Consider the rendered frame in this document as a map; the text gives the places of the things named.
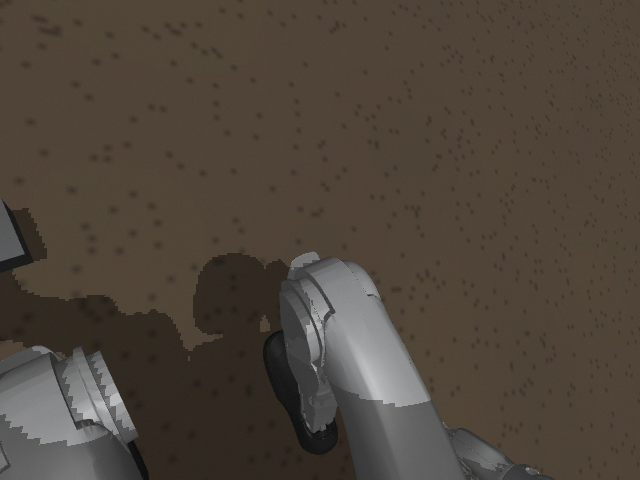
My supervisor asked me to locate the right robot foot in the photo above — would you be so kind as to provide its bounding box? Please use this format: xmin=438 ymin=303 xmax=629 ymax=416
xmin=263 ymin=330 xmax=338 ymax=455

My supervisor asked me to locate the right robot arm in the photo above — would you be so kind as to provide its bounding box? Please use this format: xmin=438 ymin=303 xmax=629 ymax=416
xmin=503 ymin=464 xmax=555 ymax=480

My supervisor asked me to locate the left robot foot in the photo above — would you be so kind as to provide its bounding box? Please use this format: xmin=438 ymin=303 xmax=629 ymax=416
xmin=127 ymin=440 xmax=149 ymax=480

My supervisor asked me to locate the carton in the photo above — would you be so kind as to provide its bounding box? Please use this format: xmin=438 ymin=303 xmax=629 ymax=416
xmin=0 ymin=199 xmax=34 ymax=273

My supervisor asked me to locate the right robot hand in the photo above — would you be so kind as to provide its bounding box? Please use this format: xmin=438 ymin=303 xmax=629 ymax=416
xmin=442 ymin=421 xmax=516 ymax=480

